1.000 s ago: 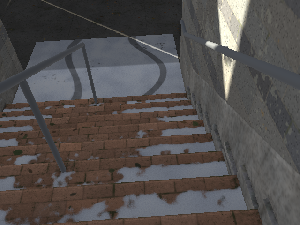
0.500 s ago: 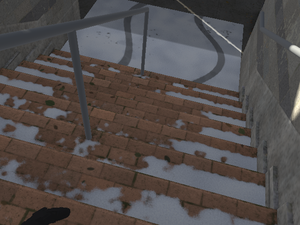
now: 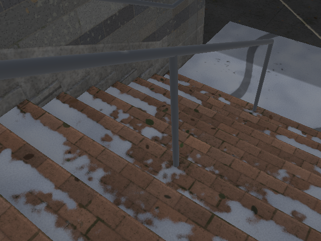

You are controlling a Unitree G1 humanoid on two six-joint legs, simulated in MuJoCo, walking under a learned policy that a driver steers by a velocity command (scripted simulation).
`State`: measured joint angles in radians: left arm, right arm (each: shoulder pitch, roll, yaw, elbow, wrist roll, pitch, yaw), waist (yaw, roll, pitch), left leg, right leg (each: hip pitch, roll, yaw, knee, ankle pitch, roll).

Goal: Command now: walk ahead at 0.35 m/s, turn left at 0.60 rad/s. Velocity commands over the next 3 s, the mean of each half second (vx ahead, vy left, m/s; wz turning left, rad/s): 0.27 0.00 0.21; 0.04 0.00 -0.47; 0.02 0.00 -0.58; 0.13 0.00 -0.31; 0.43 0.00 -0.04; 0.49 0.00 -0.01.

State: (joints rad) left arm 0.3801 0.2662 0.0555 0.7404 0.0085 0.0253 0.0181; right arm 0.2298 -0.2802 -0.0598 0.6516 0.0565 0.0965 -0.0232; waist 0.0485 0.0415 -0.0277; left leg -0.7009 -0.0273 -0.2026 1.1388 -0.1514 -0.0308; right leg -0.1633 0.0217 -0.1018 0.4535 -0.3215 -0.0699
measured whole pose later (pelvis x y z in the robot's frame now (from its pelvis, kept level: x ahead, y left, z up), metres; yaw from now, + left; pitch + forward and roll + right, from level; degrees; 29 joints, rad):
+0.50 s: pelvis +0.15 +0.07 -0.02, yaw +1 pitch +3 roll +1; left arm 0.31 0.28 0.04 0.81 -0.01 0.05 0.03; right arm 0.18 -0.18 -0.03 0.77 -0.01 -0.02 0.05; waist 0.05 -0.05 0.01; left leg -0.39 0.01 0.05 0.63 -0.30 0.01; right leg -0.51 -0.01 0.12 1.22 -0.42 0.02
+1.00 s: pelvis +0.23 +0.00 -0.18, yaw -16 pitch +3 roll +2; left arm 0.20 0.25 0.02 0.70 0.01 0.09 0.00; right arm 0.16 -0.24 -0.04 0.72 0.03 0.04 -0.11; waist 0.01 0.06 0.06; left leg -0.91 0.03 -0.01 2.14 -0.55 -0.08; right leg -0.43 0.09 0.07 0.59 -0.20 -0.07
